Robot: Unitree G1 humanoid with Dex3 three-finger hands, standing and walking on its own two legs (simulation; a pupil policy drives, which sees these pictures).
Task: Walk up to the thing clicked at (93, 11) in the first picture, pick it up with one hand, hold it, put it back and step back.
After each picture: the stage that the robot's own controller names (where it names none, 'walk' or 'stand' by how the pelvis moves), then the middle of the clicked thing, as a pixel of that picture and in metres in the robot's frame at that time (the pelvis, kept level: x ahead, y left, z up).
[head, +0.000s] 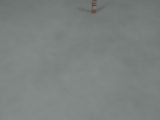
stand; (94, 5) +2.27 -0.17 -0.66
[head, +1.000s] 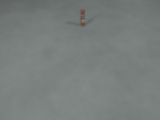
walk; (82, 18) +2.14 +0.18 -0.65
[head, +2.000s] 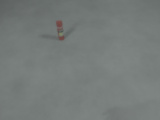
walk; (60, 30) +1.55 +0.35 -0.65
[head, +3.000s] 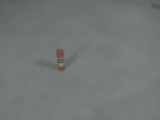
walk; (60, 60) +1.05 +0.26 -0.63
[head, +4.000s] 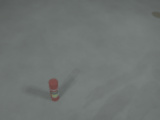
walk; (54, 90) +0.69 +0.20 -0.64
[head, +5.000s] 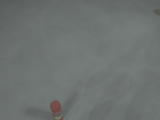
stand; (57, 112) +0.50 +0.19 -0.63
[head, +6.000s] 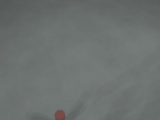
stand; out of the picture +0.48 +0.17 -0.65
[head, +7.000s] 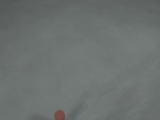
stand; out of the picture +0.48 +0.18 -0.66
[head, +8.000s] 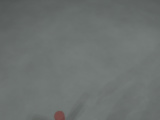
stand; out of the picture +0.48 +0.19 -0.66
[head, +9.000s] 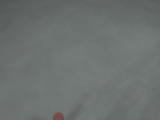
stand; out of the picture +0.47 +0.20 -0.66
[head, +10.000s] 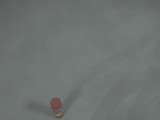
go down; (57, 108) +0.48 +0.19 -0.64
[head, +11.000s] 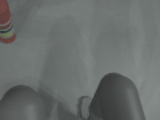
go down; (2, 24) +0.57 +0.23 -0.23
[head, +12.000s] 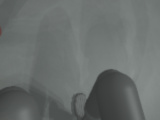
close in; out of the picture +0.55 +0.24 -0.22
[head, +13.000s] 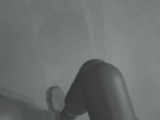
close in; out of the picture +0.54 +0.28 -0.18
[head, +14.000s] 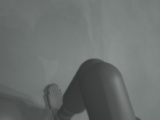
lift; out of the picture +0.52 +0.26 -0.19
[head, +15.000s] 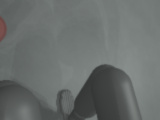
lift; out of the picture +0.45 +0.21 -0.16
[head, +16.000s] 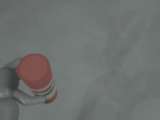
lift; (42, 84) +0.33 +0.14 +0.03
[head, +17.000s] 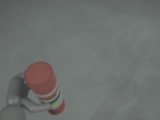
hold; (49, 93) +0.31 +0.12 +0.04
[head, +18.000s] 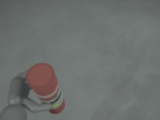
hold; (49, 93) +0.31 +0.13 +0.03
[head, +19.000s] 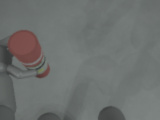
crouch; (34, 59) +0.43 +0.15 -0.03
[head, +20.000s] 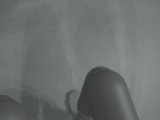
lower; out of the picture +0.54 +0.21 -0.10
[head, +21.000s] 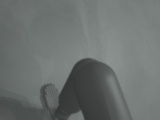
lower; out of the picture +0.50 +0.24 -0.19
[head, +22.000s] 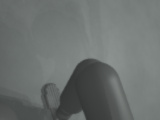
lower; out of the picture +0.50 +0.25 -0.19
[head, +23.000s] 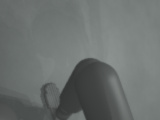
lower; out of the picture +0.50 +0.25 -0.19
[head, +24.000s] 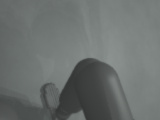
loosen; out of the picture +0.50 +0.24 -0.19
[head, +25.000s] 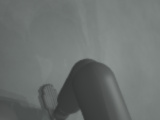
withdraw; out of the picture +0.50 +0.23 -0.20
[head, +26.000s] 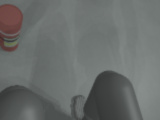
stand; (9, 32) +0.51 +0.19 -0.21
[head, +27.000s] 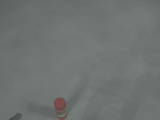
stand; (61, 109) +0.45 +0.12 -0.55
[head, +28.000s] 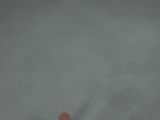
stand; out of the picture +0.44 +0.13 -0.60
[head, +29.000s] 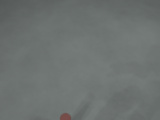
stand; out of the picture +0.43 +0.12 -0.60
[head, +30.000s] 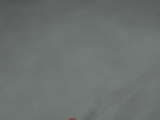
stand; out of the picture +0.45 +0.12 -0.66
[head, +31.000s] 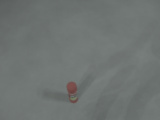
walk; (72, 93) +0.57 +0.11 -0.63
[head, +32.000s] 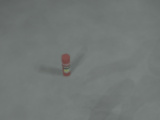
walk; (66, 65) +0.85 +0.13 -0.63
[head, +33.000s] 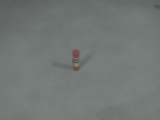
stand; (76, 60) +1.13 +0.12 -0.63
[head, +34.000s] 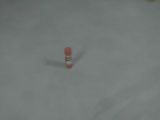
stand; (68, 58) +1.11 +0.17 -0.66
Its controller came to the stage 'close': yes
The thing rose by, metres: 0.69
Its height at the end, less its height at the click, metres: +0.00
